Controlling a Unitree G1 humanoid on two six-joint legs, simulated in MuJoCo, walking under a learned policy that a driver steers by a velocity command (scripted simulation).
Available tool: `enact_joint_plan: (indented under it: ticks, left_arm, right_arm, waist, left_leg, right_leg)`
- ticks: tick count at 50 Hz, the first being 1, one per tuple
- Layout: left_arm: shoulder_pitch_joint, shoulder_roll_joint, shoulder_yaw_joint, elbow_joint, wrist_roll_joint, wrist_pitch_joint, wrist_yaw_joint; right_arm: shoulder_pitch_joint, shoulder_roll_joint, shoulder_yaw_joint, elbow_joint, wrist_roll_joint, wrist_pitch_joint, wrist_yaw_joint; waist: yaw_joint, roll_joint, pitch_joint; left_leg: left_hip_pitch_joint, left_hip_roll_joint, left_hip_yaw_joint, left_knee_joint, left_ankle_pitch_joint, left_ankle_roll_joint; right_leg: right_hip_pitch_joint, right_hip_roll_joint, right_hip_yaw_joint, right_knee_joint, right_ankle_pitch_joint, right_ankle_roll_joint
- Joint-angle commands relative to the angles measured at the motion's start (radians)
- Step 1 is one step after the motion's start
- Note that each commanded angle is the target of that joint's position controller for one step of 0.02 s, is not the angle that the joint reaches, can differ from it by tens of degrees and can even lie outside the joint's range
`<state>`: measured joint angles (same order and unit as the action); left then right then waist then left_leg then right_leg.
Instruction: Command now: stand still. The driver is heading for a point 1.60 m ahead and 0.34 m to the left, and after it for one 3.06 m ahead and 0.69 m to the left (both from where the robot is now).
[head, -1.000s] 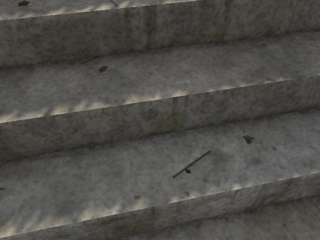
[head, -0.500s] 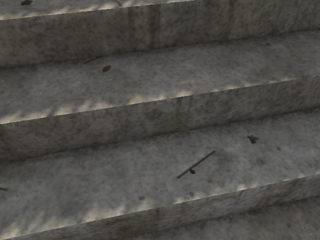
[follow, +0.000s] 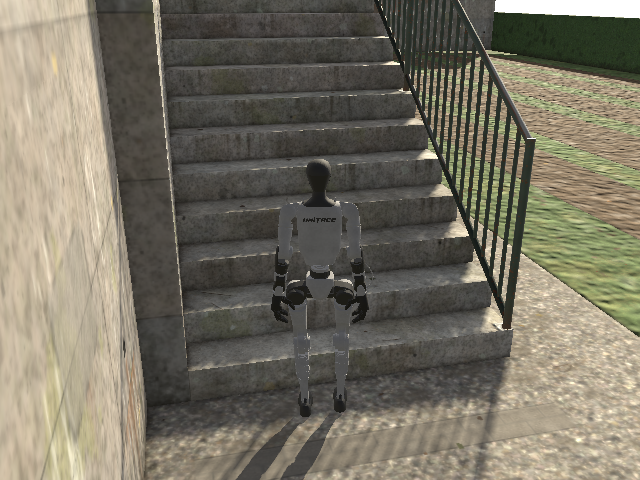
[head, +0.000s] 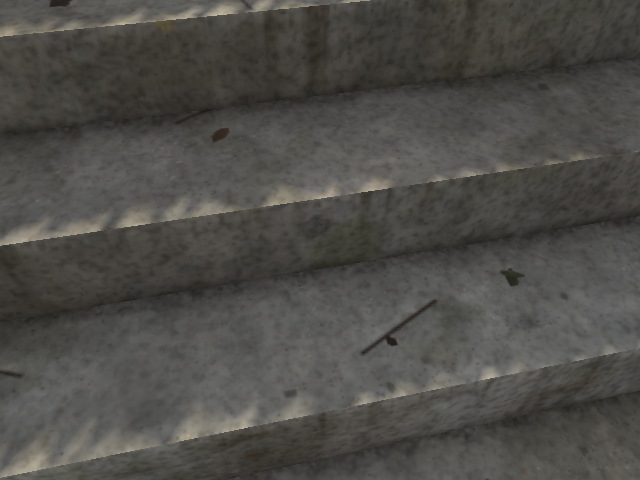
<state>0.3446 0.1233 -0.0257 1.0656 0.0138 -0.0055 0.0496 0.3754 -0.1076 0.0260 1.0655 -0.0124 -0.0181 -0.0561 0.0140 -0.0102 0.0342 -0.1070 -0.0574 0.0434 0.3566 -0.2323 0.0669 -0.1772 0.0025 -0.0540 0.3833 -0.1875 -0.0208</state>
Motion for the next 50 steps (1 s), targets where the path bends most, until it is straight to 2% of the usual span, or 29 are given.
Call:
enact_joint_plan:
  ticks: [1,39,40,41,50]
  left_arm:
    - [0.083,0.062,0.01,-0.01,0.0,-0.003,0.002]
    - [0.1,0.059,0.013,-0.002,-0.002,0.002,0.001]
    - [0.084,0.047,0.009,-0.008,0.002,0.001,-0.001]
    - [0.107,0.059,0.013,0.0,-0.002,0.001,0.0]
    - [0.104,0.057,0.013,0.0,-0.001,0.002,0.0]
  right_arm:
    - [0.096,-0.065,-0.01,-0.01,0.0,-0.004,-0.002]
    - [0.117,-0.064,-0.017,-0.026,0.001,-0.01,0.0]
    - [0.097,-0.049,-0.012,-0.034,-0.004,-0.013,0.003]
    - [0.123,-0.067,-0.018,-0.025,0.001,-0.012,0.001]
    - [0.12,-0.063,-0.018,-0.026,0.001,-0.011,0.001]
  waist:
    - [0.0,0.011,0.061]
    - [-0.001,0.012,0.063]
    - [-0.001,0.011,0.082]
    - [-0.002,0.015,0.046]
    - [-0.002,0.011,0.064]
  left_leg:
    - [-0.056,0.158,-0.128,-0.075,0.152,0.001]
    - [-0.049,0.159,-0.136,-0.099,0.197,-0.011]
    - [-0.05,0.165,-0.14,-0.095,0.238,-0.009]
    - [-0.038,0.161,-0.136,-0.096,0.213,-0.011]
    - [-0.049,0.157,-0.136,-0.101,0.193,-0.01]
  right_leg:
    - [-0.016,-0.119,0.109,-0.062,0.046,-0.017]
    - [-0.029,-0.122,0.096,-0.047,0.021,0.004]
    - [-0.039,-0.126,0.099,-0.046,0.038,0.001]
    - [-0.023,-0.123,0.096,-0.046,0.02,0.003]
    - [-0.031,-0.123,0.095,-0.047,0.02,0.006]
